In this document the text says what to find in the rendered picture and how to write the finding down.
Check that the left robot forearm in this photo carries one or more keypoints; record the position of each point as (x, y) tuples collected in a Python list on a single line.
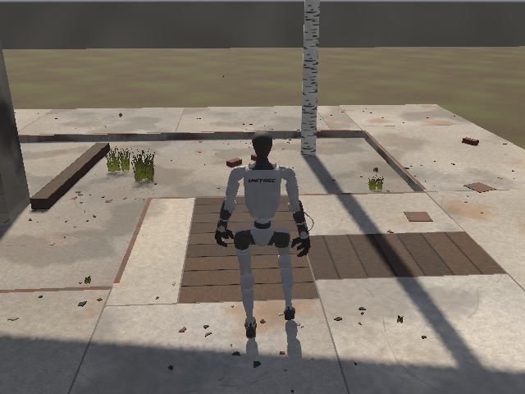
[(224, 218)]

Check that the robot left hand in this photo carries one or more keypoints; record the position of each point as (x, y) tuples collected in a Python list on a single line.
[(225, 235)]

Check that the robot left shin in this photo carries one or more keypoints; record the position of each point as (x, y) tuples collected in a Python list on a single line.
[(247, 298)]

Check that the robot left upper arm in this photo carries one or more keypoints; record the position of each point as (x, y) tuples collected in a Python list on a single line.
[(237, 173)]

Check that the robot right upper arm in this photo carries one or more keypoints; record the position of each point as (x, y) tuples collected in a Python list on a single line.
[(287, 173)]

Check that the humanoid robot torso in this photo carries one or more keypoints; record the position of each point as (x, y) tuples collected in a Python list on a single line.
[(262, 191)]

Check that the robot right hand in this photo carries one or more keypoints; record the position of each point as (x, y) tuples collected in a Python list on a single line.
[(305, 244)]

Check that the right robot forearm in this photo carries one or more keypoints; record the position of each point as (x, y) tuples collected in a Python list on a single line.
[(300, 222)]

